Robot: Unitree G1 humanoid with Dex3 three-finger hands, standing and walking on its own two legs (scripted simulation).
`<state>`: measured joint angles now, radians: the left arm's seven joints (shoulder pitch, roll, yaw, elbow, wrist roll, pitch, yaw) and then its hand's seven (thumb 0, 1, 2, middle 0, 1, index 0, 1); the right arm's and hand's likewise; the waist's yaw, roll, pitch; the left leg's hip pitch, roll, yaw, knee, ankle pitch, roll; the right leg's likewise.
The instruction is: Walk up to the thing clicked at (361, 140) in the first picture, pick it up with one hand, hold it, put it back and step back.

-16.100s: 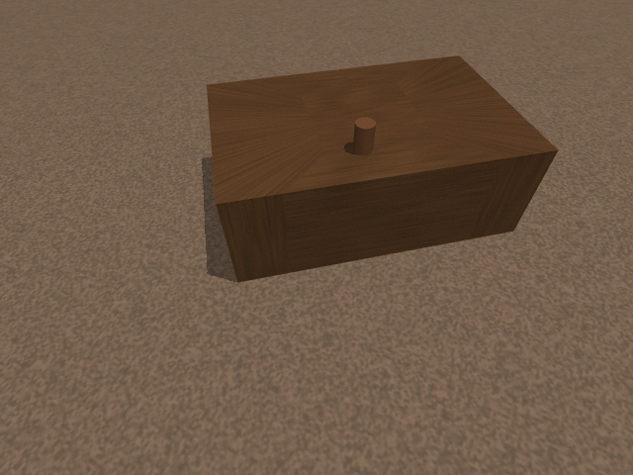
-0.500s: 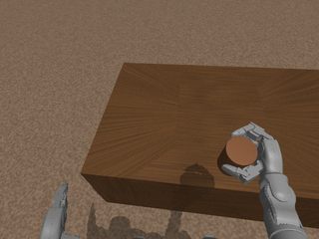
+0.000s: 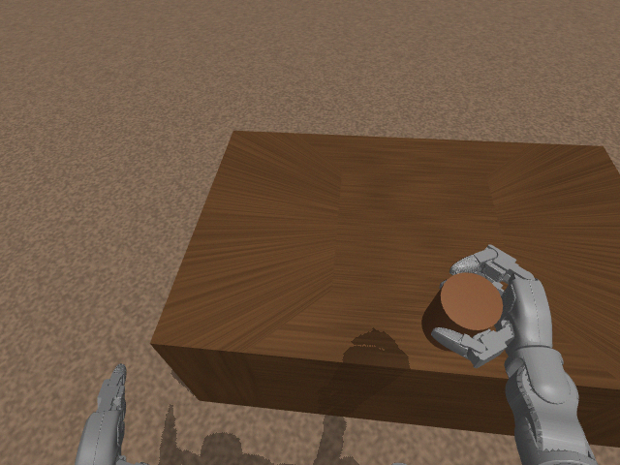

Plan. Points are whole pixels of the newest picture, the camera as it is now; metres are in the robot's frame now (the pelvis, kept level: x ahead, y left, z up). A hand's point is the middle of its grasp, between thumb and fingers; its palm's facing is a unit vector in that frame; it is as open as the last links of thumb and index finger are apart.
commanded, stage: hold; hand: right
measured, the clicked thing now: (457, 314) +0.32 -0.15 +0.02
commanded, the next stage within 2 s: none
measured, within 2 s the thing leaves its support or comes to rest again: neither
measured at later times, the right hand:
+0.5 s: hand (469, 303) +0.32 -0.16 +0.04, palm faces +0.04 +1.00 -0.01, open 10.1 cm
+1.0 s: hand (463, 302) +0.32 -0.15 +0.04, palm faces +0.01 +1.00 -0.01, open 10.1 cm
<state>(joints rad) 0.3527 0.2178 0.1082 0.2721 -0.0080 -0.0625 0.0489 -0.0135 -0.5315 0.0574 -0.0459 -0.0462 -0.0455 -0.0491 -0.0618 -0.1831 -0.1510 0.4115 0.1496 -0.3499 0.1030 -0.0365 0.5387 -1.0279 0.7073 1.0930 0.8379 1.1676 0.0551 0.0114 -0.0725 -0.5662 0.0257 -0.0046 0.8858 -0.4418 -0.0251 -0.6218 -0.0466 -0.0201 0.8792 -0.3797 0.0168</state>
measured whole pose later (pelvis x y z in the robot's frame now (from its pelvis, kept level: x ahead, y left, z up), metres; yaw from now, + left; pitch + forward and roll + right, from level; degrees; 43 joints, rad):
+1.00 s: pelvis +0.00 +0.00 +0.01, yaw +0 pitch +6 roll +0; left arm 0.33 0.21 0.08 0.33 0.00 -0.09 0.05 -0.01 -0.53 0.06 -0.05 -0.05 -0.05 -0.05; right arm -0.09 -0.18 -0.14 0.46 0.15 -0.35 0.11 -0.04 0.54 -1.03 0.70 1.10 0.83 1.17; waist 0.06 0.01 -0.06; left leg -0.53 0.02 -0.01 0.83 -0.41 -0.03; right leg -0.58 -0.05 -0.02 0.83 -0.36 0.02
